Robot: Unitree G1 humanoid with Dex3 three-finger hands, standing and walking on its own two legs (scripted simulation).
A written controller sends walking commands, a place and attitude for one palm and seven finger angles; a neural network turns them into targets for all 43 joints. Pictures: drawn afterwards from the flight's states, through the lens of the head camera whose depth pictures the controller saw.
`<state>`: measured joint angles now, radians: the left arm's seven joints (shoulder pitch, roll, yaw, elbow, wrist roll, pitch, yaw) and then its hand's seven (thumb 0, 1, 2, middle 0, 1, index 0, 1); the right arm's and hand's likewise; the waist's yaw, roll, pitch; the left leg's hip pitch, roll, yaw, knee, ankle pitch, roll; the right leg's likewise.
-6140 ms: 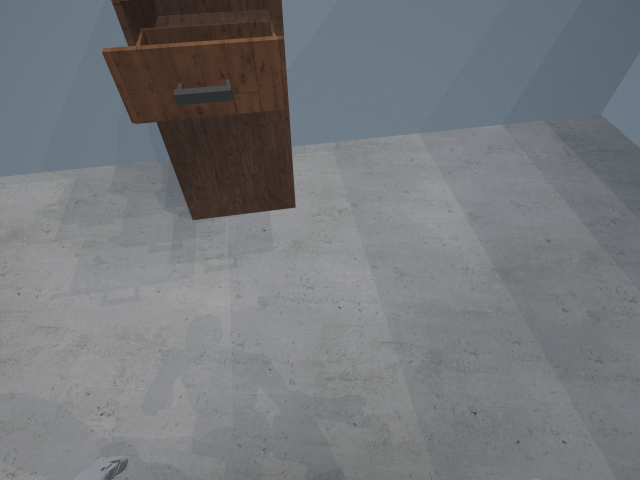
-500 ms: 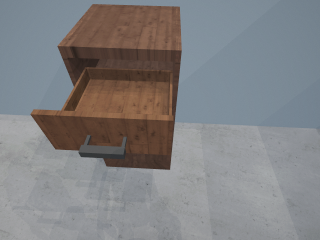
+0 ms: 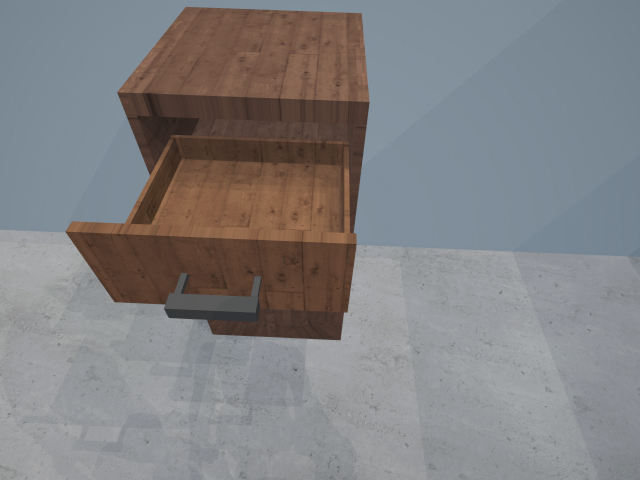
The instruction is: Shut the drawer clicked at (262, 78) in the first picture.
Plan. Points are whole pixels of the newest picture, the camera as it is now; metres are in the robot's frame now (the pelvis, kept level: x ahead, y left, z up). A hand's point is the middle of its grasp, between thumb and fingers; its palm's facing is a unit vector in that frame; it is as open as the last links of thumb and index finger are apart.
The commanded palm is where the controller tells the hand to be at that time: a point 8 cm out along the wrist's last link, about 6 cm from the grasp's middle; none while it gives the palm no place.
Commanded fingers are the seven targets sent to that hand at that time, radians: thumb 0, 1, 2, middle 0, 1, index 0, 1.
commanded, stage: shuffle to correct the standing spot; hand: left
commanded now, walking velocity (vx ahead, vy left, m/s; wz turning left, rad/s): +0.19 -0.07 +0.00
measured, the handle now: (216, 294) +0.37 +0.18 -0.01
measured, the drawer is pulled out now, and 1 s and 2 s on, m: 0.29 0.29 0.29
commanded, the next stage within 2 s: come to a stop and stand still in 0.22 s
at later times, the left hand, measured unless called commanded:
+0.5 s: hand out of the picture +0.04 +0.15 -0.19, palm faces +0.04 -0.99 -0.16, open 7.3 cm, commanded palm none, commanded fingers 0.00 0.90 0.90 -0.20 -0.30 -0.20 -0.30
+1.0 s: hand out of the picture +0.06 +0.17 -0.17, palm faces +0.01 -0.97 -0.23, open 7.3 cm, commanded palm none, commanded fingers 0.00 0.90 0.90 -0.20 -0.30 -0.20 -0.30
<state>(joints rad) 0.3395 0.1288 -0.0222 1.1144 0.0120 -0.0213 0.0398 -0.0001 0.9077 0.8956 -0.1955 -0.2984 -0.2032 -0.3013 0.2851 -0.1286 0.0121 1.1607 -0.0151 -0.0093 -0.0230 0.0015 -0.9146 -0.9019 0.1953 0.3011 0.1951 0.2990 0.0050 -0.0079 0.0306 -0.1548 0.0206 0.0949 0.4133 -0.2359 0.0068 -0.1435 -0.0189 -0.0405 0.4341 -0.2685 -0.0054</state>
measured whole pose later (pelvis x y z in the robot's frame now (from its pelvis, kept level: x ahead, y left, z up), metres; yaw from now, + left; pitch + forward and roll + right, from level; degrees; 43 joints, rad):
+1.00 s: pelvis +0.03 -0.01 +0.00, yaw -1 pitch -2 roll +1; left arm 0.25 0.17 0.00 1.06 0.01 0.00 0.04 0.00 0.92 0.90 -0.20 -0.30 -0.20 -0.30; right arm 0.23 -0.17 -0.01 1.09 -0.01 0.00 -0.04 0.00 -0.93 -0.90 0.20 0.30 0.19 0.30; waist 0.01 0.00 0.04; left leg -0.08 0.03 0.11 0.38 -0.27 -0.01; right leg -0.19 -0.02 -0.06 0.45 -0.23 -0.02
